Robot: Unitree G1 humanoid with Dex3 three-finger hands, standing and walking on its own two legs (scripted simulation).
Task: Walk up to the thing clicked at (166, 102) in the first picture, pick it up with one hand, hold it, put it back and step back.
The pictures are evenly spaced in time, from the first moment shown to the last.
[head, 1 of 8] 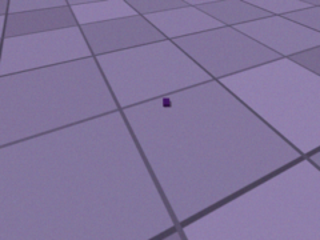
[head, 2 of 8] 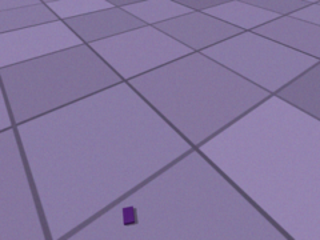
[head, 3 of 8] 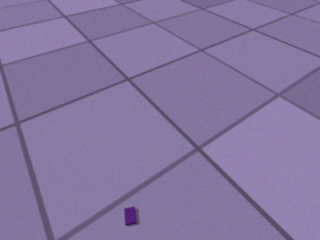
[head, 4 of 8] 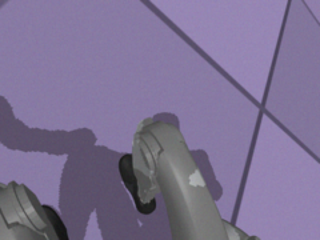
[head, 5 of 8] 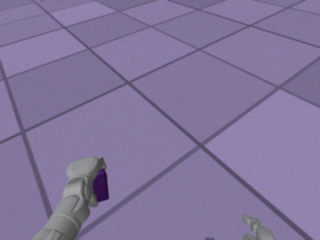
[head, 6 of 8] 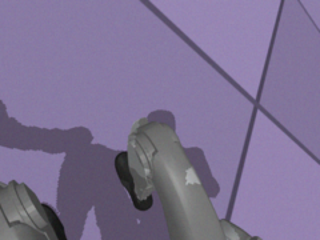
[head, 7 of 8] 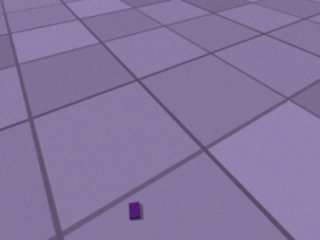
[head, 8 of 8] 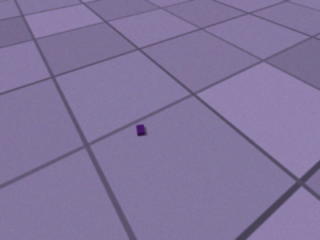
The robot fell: no
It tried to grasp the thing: yes
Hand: left
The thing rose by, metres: 0.69
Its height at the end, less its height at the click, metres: +0.00
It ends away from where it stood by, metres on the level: 0.00
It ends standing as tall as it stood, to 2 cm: yes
